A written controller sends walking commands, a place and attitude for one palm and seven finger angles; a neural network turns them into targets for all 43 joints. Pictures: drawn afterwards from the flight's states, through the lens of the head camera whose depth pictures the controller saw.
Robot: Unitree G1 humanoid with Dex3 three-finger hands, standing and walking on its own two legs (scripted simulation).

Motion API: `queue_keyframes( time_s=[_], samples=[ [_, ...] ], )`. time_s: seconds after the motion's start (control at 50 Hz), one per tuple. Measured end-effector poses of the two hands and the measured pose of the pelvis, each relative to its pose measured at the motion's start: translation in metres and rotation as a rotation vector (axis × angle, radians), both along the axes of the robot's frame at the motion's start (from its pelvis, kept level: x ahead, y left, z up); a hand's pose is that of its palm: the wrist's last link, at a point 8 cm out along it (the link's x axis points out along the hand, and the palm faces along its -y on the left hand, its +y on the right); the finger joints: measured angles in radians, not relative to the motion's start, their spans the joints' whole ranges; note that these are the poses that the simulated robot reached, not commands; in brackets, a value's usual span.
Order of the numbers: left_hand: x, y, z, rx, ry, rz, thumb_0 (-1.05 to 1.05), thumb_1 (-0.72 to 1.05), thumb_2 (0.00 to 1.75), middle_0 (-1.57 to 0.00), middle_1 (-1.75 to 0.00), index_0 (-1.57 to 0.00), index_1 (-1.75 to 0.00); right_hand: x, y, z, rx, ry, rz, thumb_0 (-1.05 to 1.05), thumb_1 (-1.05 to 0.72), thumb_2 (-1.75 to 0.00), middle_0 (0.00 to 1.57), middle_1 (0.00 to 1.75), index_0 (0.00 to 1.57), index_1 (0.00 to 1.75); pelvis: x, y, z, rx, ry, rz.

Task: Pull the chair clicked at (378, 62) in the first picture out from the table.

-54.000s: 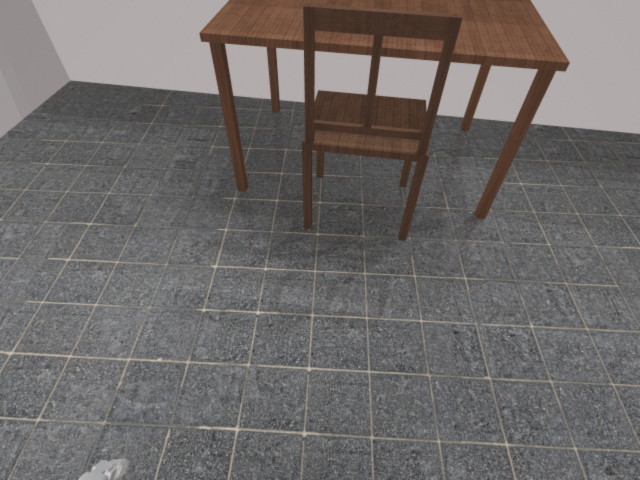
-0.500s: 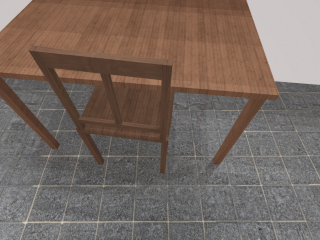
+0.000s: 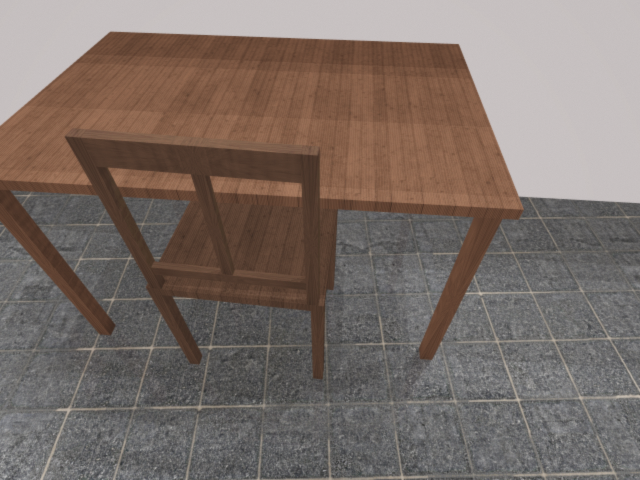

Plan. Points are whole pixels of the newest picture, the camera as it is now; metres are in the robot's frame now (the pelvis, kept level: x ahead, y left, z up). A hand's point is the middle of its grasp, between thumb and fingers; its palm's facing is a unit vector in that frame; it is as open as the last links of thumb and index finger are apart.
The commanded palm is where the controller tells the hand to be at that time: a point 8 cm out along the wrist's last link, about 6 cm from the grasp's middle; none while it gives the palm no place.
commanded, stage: look again from close up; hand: left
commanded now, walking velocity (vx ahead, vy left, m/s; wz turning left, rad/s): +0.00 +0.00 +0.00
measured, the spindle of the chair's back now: (215, 228) +0.58 +0.26 -0.09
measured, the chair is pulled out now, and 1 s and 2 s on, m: -0.10 -0.10 -0.10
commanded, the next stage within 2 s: shuffle to correct the standing spot in 1.20 s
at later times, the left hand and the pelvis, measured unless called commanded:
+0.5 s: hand out of the picture +0.04 +0.17 -0.17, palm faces -0.02 -0.98 -0.20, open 7.4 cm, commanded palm none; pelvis +0.02 -0.01 +0.01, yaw -1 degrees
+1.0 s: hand out of the picture +0.06 +0.17 -0.17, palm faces -0.01 -0.98 -0.22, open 7.4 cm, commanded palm none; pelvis +0.04 +0.00 +0.01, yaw -1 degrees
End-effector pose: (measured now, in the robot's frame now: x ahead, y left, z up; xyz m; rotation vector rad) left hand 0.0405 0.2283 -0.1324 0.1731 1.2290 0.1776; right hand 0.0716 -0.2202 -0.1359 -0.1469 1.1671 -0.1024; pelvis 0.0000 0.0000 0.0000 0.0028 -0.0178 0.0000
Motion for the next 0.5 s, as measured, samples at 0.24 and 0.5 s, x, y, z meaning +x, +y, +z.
queue_keyframes(
  time_s=[0.24,0.5],
  samples=[
    [-0.029,-0.003,0.003,-0.004,0.135,-0.017,0.0,0.91,0.89,-0.2,-0.3,-0.2,-0.3,-0.048,-0.015,-0.002,-0.018,0.161,-0.044,0.01,-0.91,-0.89,0.2,0.3,0.2,0.3,0.009,-0.005,0.007,0.005,0.022,-0.013],
    [-0.009,-0.011,-0.002,-0.024,0.145,-0.026,0.0,0.91,0.89,-0.2,-0.3,-0.2,-0.3,-0.066,-0.007,-0.003,-0.008,0.265,-0.069,0.01,-0.91,-0.89,0.2,0.3,0.2,0.3,0.025,-0.006,0.008,0.007,0.022,-0.016]
  ],
)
